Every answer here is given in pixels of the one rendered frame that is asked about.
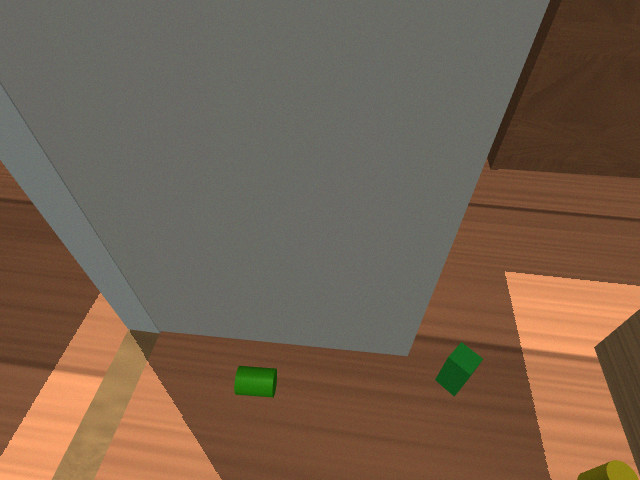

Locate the bookshelf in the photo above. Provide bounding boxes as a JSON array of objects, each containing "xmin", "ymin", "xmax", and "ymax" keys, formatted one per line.
[{"xmin": 487, "ymin": 0, "xmax": 640, "ymax": 178}]

